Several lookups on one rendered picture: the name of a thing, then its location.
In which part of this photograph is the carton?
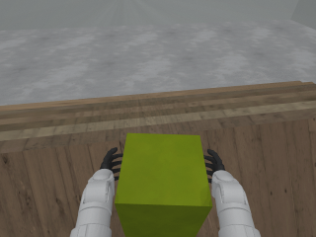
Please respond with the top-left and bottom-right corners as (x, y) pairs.
(115, 132), (213, 237)

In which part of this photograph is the right robot forearm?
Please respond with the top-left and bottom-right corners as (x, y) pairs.
(211, 170), (261, 237)

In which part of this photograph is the right robot hand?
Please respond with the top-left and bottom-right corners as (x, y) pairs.
(203, 149), (225, 184)

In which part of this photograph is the left robot forearm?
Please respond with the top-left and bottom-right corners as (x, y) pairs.
(70, 169), (115, 237)

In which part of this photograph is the left robot hand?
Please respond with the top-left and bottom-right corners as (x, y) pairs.
(100, 147), (123, 181)

